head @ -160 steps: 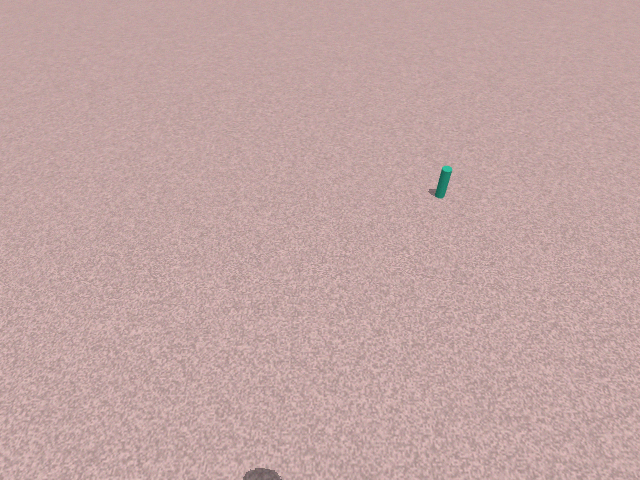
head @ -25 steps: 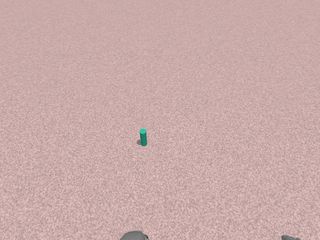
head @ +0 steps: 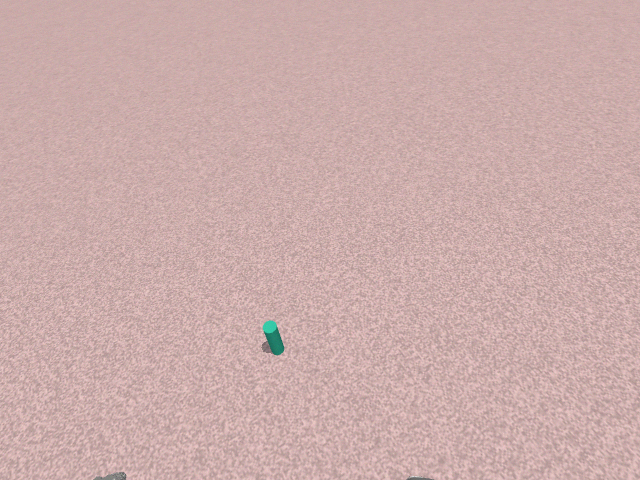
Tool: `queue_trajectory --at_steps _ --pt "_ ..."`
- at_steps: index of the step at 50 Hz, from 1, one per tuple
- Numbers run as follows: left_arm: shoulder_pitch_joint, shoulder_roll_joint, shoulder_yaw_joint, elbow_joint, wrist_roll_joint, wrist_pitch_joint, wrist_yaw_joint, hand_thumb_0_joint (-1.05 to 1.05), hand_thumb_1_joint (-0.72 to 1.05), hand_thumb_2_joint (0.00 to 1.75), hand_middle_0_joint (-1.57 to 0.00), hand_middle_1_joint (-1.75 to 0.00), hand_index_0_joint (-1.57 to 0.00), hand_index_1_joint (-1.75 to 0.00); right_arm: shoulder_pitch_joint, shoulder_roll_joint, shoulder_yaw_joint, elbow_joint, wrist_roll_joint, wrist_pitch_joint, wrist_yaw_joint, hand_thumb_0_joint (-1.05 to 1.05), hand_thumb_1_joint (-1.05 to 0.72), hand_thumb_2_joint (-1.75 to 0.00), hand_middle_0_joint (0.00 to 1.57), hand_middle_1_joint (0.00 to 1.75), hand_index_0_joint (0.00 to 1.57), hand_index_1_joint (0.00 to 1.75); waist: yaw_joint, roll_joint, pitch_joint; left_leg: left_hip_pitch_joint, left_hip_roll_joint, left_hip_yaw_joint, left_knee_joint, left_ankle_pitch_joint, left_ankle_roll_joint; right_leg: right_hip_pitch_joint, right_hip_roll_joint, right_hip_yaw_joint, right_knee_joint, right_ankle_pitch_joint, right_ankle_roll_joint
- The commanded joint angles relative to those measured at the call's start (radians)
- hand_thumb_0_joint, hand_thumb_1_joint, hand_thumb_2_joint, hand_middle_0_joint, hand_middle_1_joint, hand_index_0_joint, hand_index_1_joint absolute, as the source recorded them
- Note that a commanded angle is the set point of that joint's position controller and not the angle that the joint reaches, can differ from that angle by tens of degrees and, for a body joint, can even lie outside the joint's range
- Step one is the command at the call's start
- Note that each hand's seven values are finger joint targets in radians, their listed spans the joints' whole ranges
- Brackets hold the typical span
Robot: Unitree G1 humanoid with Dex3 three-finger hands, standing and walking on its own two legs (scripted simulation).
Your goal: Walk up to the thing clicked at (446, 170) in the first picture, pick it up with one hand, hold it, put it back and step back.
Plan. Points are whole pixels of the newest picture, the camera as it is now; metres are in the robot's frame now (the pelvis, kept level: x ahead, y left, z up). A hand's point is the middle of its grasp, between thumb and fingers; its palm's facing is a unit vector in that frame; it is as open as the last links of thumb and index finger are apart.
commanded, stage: walk up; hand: left
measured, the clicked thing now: (274, 338) +0.65 +0.24 -0.68
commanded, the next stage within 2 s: none
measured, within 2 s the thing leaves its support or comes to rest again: neither
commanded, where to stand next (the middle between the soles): +0.32 +0.04 m, yaw +1 degrees
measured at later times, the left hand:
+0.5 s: hand (124, 461) +0.19 +0.33 -0.15, palm faces -0.01 -0.93 -0.36, open 7.4 cm
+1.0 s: hand (174, 364) +0.33 +0.29 -0.14, palm faces +0.00 -0.93 -0.36, open 7.4 cm
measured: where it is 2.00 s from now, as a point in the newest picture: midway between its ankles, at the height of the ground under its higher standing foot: (338, 473)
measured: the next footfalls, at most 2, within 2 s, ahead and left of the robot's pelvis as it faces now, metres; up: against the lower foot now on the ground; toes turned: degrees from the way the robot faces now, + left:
left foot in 0.38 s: +0.27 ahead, +0.17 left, +0.00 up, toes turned +4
right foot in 0.76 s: +0.36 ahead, -0.08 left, +0.00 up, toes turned -1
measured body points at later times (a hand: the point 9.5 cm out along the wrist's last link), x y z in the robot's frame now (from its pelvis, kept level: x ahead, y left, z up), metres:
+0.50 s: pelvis +0.17 +0.05 +0.00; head +0.19 +0.07 +0.45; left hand +0.19 +0.38 -0.12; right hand +0.26 -0.27 -0.08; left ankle +0.22 +0.16 -0.72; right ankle +0.13 -0.09 -0.66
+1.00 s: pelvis +0.24 +0.04 +0.00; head +0.26 +0.03 +0.45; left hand +0.33 +0.34 -0.12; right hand +0.32 -0.26 -0.14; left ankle +0.23 +0.16 -0.72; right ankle +0.32 -0.08 -0.72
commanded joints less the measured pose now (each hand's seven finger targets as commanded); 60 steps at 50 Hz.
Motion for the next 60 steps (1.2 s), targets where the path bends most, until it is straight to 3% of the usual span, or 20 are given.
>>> queue_trajectory --at_steps 1,5,14,18,19,20,21,23,25,28,33,37,38,39,40,46,48,51,56,60 --pt "0.117 0.303 0.077 -0.059 -0.027 -0.016 0.039 0.0 0.9 0.9 -0.2 -0.3 -0.2 -0.3 -0.015 -0.202 -0.05 -0.076 0.019 -0.03 -0.021 0.0 -0.9 -0.9 0.2 0.3 0.2 0.3 0.08 -0.142 -0.049 -0.441 0.017 -0.144 0.295 0.036 0.012 0.35 -0.32 0.473 -0.343 -0.149 -0.212" --pt "0.064 0.266 0.061 -0.089 -0.013 -0.017 0.036 0.0 0.9 0.9 -0.2 -0.3 -0.2 -0.3 0.03 -0.18 -0.054 -0.034 0.001 -0.02 0.002 0.0 -0.9 -0.9 0.2 0.3 0.2 0.3 0.039 -0.208 -0.023 -0.327 0.03 -0.092 0.119 0.134 -0.019 0.193 -0.222 0.233 -0.366 -0.083 -0.186" --pt "0.066 0.293 0.067 -0.108 -0.006 -0.013 0.028 0.0 0.9 0.9 -0.2 -0.3 -0.2 -0.3 -0.109 -0.159 -0.07 -0.064 -0.015 -0.033 0.031 0.0 -0.9 -0.9 0.2 0.3 0.2 0.3 0.058 -0.183 0.018 -0.202 0.048 -0.003 -0.191 0.277 -0.028 0.096 -0.223 0.152 -0.35 -0.267 -0.174" --pt "0.046 0.249 0.039 -0.112 -0.006 0.0 0.03 0.0 0.9 0.9 -0.2 -0.3 -0.2 -0.3 0.03 -0.194 -0.089 -0.014 -0.02 -0.05 0.015 0.0 -0.9 -0.9 0.2 0.3 0.2 0.3 -0.046 -0.057 -0.051 0.118 -0.018 0.041 -0.286 0.199 0.005 -0.034 -0.17 0.072 -0.075 -0.109 -0.121" --pt "0.091 0.187 0.018 -0.117 -0.005 0.002 0.028 0.0 0.9 0.9 -0.2 -0.3 -0.2 -0.3 0.124 -0.255 -0.108 0.002 -0.022 -0.058 0.001 0.0 -0.9 -0.9 0.2 0.3 0.2 0.3 -0.091 0.157 -0.127 0.273 0.091 -0.159 -0.42 0.029 0.06 -0.111 -0.091 -0.006 0.265 0.016 -0.073" --pt "0.11 0.128 0.004 -0.118 -0.023 0.004 0.028 0.0 0.9 0.9 -0.2 -0.3 -0.2 -0.3 0.143 -0.334 -0.121 -0.028 -0.023 -0.065 -0.009 0.0 -0.9 -0.9 0.2 0.3 0.2 0.3 -0.081 0.313 -0.112 0.336 0.328 -0.623 -0.581 -0.001 0.152 -0.345 0.081 -0.017 0.473 -0.295 -0.009" --pt "0.071 0.239 0.029 -0.097 -0.014 0.012 0.048 0.0 0.9 0.9 -0.2 -0.3 -0.2 -0.3 0.126 -0.35 -0.127 -0.035 0.006 -0.058 -0.009 0.0 -0.9 -0.9 0.2 0.3 0.2 0.3 -0.082 0.183 -0.092 0.254 0.398 -0.698 -0.579 0.045 0.251 -0.338 0.02 0.091 0.556 -0.371 -0.026" --pt "0.104 0.23 0.024 -0.068 -0.028 0.014 0.047 0.0 0.9 0.9 -0.2 -0.3 -0.2 -0.3 0.035 -0.267 -0.092 -0.063 0.01 -0.06 -0.023 0.0 -0.9 -0.9 0.2 0.3 0.2 0.3 -0.019 0.057 -0.054 0.18 0.303 -0.42 -0.516 0.35 0.205 -0.278 -0.015 0.163 0.551 -0.249 -0.022" --pt "0.14 0.224 0.025 -0.04 -0.027 0.021 0.038 0.0 0.9 0.9 -0.2 -0.3 -0.2 -0.3 0.002 -0.233 -0.077 -0.068 0.013 -0.065 -0.029 0.0 -0.9 -0.9 0.2 0.3 0.2 0.3 0.012 0.099 -0.044 0.105 0.256 -0.262 -0.504 0.45 0.178 -0.216 -0.061 0.134 0.457 -0.187 -0.018" --pt "0.119 0.191 0.022 -0.035 -0.02 0.036 0.028 0.0 0.9 0.9 -0.2 -0.3 -0.2 -0.3 -0.029 -0.233 -0.071 -0.084 0.003 -0.063 -0.037 0.0 -0.9 -0.9 0.2 0.3 0.2 0.3 0.01 0.128 -0.022 0.044 0.235 -0.176 -0.513 0.509 0.192 -0.153 -0.053 0.087 0.325 -0.159 0.016" --pt "0.068 0.147 0.019 -0.012 -0.018 0.044 0.048 0.0 0.9 0.9 -0.2 -0.3 -0.2 -0.3 -0.089 -0.2 -0.044 -0.084 0.006 -0.044 -0.051 0.0 -0.9 -0.9 0.2 0.3 0.2 0.3 0.024 0.1 -0.049 -0.067 0.215 -0.072 -0.378 0.857 0.169 0.03 -0.014 0.021 0.143 -0.012 0.015" --pt "0.086 0.183 0.027 0.026 -0.01 0.03 0.062 0.0 0.9 0.9 -0.2 -0.3 -0.2 -0.3 -0.144 -0.138 -0.018 -0.076 0.031 -0.012 -0.055 0.0 -0.9 -0.9 0.2 0.3 0.2 0.3 0.067 -0.029 -0.121 -0.132 0.124 -0.037 -0.172 0.434 0.072 0.247 -0.004 0.057 -0.103 0.173 -0.022" --pt "0.056 0.239 0.038 0.013 -0.001 0.022 0.066 0.0 0.9 0.9 -0.2 -0.3 -0.2 -0.3 -0.097 -0.096 -0.001 -0.07 0.03 -0.009 -0.055 0.0 -0.9 -0.9 0.2 0.3 0.2 0.3 0.045 -0.179 -0.148 -0.204 0.062 0.003 -0.067 0.232 0.029 0.295 -0.149 0.243 -0.16 0.271 -0.058" --pt "0.004 0.262 0.034 -0.012 -0.009 0.017 0.066 0.0 0.9 0.9 -0.2 -0.3 -0.2 -0.3 -0.054 -0.071 0.011 -0.049 0.028 0.004 -0.058 0.0 -0.9 -0.9 0.2 0.3 0.2 0.3 0.019 -0.214 -0.147 -0.187 -0.012 -0.027 0.009 -0.076 -0.007 0.211 -0.33 0.489 -0.244 0.261 -0.162" --pt "-0.037 0.275 0.029 -0.006 -0.015 0.025 0.067 0.0 0.9 0.9 -0.2 -0.3 -0.2 -0.3 -0.089 -0.14 -0.013 -0.017 0.025 0.018 -0.068 0.0 -0.9 -0.9 0.2 0.3 0.2 0.3 0.034 -0.209 -0.128 -0.161 -0.005 -0.047 0.04 -0.167 0.001 0.162 -0.335 0.51 -0.238 0.169 -0.231" --pt "-0.157 0.199 -0.002 0.007 -0.011 0.059 0.065 0.0 0.9 0.9 -0.2 -0.3 -0.2 -0.3 -0.058 -0.154 -0.016 0.111 0.008 0.005 -0.064 0.0 -0.9 -0.9 0.2 0.3 0.2 0.3 -0.017 -0.19 -0.154 0.058 0.016 -0.076 -0.337 0.191 0.001 0.013 -0.177 0.253 -0.146 0.028 -0.082" --pt "-0.16 0.158 -0.012 0.043 -0.022 0.067 0.058 0.0 0.9 0.9 -0.2 -0.3 -0.2 -0.3 -0.219 -0.19 -0.017 0.093 0.0 -0.004 -0.058 0.0 -0.9 -0.9 0.2 0.3 0.2 0.3 0.039 -0.061 -0.095 -0.089 0.119 -0.228 -0.441 0.041 0.048 0.062 -0.073 0.16 -0.143 -0.144 -0.009" --pt "-0.186 0.168 -0.007 0.089 -0.013 0.056 0.054 0.0 0.9 0.9 -0.2 -0.3 -0.2 -0.3 -0.232 -0.149 0.01 0.133 0.005 -0.006 -0.05 0.0 -0.9 -0.9 0.2 0.3 0.2 0.3 0.038 -0.087 -0.073 -0.113 0.074 -0.151 -0.446 0.087 0.029 0.153 -0.099 0.191 -0.189 -0.136 -0.021" --pt "-0.213 0.158 -0.019 0.142 -0.023 0.049 0.054 0.0 0.9 0.9 -0.2 -0.3 -0.2 -0.3 -0.268 -0.15 0.019 0.179 0.007 -0.017 -0.053 0.0 -0.9 -0.9 0.2 0.3 0.2 0.3 0.04 -0.037 -0.119 -0.025 0.085 -0.134 -0.48 0.321 0.014 0.231 -0.095 0.138 -0.19 0.165 -0.008" --pt "-0.246 0.15 -0.024 0.173 -0.026 0.058 0.053 0.0 0.9 0.9 -0.2 -0.3 -0.2 -0.3 -0.29 -0.15 0.018 0.207 0.008 -0.011 -0.056 0.0 -0.9 -0.9 0.2 0.3 0.2 0.3 0.036 -0.024 -0.105 -0.007 0.091 -0.132 -0.53 0.305 0.007 0.247 -0.094 0.132 -0.232 0.139 0.0"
